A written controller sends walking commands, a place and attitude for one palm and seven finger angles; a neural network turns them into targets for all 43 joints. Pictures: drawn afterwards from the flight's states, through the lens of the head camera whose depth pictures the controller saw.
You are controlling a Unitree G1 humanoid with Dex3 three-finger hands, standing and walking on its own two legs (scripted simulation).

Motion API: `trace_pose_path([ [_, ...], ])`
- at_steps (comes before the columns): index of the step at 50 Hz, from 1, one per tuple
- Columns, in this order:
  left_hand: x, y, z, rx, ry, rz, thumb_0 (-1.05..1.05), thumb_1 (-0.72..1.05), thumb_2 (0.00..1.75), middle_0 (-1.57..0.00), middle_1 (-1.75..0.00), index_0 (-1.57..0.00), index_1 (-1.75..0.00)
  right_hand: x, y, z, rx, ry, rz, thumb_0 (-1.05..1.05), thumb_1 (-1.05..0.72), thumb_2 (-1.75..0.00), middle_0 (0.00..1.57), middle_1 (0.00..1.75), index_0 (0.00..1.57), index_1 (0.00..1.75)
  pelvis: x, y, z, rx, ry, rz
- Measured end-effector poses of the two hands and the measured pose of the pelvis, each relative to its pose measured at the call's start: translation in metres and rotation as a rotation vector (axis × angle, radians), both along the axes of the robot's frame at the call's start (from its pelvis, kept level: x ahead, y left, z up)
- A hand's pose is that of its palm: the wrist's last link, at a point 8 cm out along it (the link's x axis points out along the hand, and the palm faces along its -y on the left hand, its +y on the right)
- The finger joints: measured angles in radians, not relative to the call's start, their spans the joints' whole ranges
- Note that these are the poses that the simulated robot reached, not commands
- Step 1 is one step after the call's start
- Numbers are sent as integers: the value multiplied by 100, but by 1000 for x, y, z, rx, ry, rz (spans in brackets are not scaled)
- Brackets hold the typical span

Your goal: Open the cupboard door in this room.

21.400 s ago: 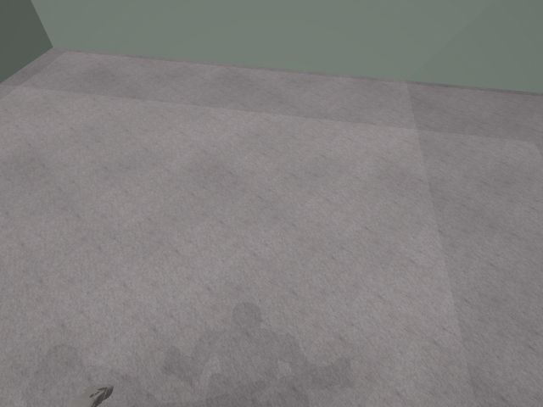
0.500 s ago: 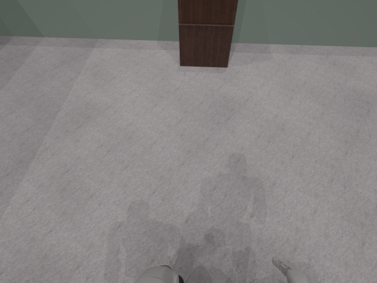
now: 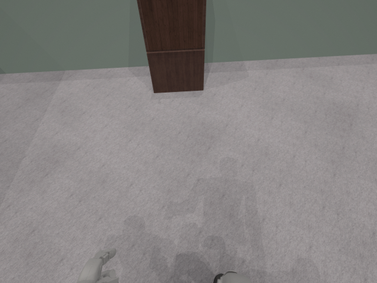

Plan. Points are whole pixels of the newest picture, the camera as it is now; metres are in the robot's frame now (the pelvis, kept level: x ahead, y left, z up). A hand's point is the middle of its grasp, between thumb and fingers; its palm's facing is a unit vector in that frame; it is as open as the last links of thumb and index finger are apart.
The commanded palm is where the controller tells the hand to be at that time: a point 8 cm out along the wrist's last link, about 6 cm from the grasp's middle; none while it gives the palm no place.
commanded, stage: turn or walk to find it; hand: left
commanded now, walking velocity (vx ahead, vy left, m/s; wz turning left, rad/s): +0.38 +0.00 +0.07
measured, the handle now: out of the picture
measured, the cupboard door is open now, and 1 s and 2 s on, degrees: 0 0 0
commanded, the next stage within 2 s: stand and wait in 0.52 s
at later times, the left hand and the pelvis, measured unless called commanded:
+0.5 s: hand out of the picture +0.10 +0.16 -0.16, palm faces +0.19 -0.97 -0.16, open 7.3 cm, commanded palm none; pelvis +0.20 +0.01 +0.01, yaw +4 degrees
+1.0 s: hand (126, 186) +0.41 +0.19 -0.15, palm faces +0.03 -0.97 -0.25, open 7.3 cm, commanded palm none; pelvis +0.34 +0.01 +0.00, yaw +2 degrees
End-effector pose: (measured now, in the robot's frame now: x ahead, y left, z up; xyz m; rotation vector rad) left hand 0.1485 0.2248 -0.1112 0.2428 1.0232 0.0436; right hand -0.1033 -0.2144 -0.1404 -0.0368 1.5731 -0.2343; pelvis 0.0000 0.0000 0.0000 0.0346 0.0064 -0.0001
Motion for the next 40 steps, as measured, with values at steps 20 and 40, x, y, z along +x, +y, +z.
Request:
trace_pose_path([
  [20,-56,-15,-6,-16,394,297,0,93,90,-20,-30,-20,-30,344,-32,20,-10,-361,238,1,-91,-90,19,30,20,30,154,-17,19,-36,-12,54],
  [40,165,43,-17,-26,245,223,1,92,90,-20,-30,-20,-30,454,14,25,-86,-360,185,-3,-96,-90,20,30,20,30,292,35,16,-23,-36,34],
])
